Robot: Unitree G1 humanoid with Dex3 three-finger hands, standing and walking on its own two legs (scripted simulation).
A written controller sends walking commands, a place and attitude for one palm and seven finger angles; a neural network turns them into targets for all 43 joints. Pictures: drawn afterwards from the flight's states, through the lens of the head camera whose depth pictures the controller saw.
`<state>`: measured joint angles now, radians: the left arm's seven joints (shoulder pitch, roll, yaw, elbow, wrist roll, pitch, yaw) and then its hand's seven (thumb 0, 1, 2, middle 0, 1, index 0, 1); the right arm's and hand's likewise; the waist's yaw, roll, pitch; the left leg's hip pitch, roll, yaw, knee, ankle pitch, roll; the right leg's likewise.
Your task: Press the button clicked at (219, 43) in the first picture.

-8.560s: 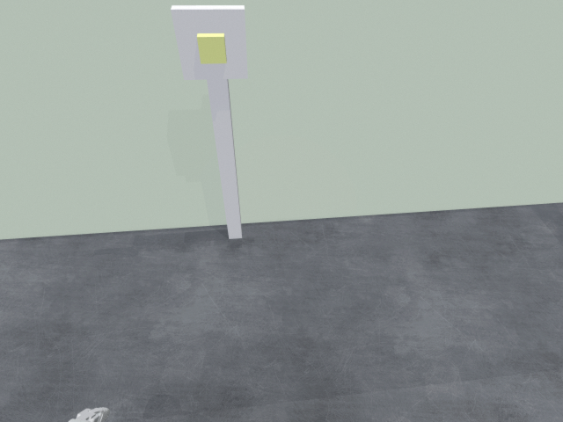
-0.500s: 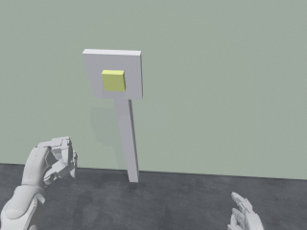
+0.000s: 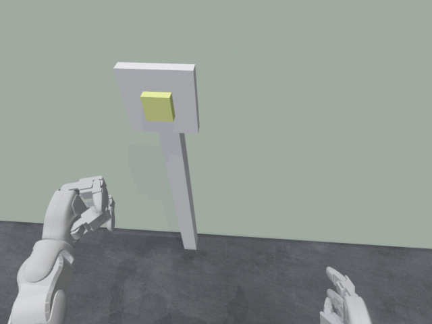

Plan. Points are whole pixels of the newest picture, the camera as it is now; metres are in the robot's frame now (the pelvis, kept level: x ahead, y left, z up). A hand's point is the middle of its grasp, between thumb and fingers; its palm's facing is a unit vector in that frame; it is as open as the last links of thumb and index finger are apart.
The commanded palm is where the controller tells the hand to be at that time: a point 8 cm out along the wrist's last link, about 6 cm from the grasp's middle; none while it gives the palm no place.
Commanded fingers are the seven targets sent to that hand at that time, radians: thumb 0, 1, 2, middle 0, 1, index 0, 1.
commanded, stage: aim a knuckle at the button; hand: left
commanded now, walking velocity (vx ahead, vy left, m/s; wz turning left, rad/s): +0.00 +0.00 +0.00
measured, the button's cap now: (158, 106) +0.56 +0.19 +0.11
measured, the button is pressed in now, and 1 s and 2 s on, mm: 0 0 0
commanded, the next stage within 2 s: press the button with the knuckle in 1.68 s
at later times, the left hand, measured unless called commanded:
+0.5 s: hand (139, 171) +0.36 +0.19 +0.09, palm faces +0.02 -1.00 -0.02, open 3.1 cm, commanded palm +0.34 +0.24 +0.09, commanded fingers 0.00 0.90 0.90 -1.30 -1.50 -1.30 -1.50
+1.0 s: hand (166, 144) +0.46 +0.16 +0.08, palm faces +0.02 -1.00 -0.01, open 3.1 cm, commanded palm +0.44 +0.21 +0.08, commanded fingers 0.00 0.90 0.90 -1.30 -1.50 -1.30 -1.50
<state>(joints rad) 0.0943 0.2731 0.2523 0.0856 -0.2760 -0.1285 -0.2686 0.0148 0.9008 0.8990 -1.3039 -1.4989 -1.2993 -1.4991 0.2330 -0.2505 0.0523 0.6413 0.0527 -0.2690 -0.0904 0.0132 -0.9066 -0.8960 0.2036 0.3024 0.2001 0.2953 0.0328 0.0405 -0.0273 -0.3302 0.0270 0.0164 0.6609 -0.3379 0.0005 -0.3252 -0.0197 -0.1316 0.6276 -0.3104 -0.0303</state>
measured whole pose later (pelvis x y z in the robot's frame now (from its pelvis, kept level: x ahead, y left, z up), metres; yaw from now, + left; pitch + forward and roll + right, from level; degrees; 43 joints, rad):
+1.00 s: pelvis +0.00 +0.02 -0.01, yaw -3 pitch +10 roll +0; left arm -0.71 0.30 0.28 0.99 -0.11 -0.34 -0.10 0.01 0.90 0.90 -1.30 -1.50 -1.30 -1.50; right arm 0.33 -0.25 0.02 0.68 0.02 -0.05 -0.03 0.01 -0.91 -0.90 0.20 0.30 0.20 0.30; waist -0.09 0.01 -0.06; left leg -0.56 0.02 0.07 0.76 -0.37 0.02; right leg -0.58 -0.03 -0.08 0.73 -0.33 -0.01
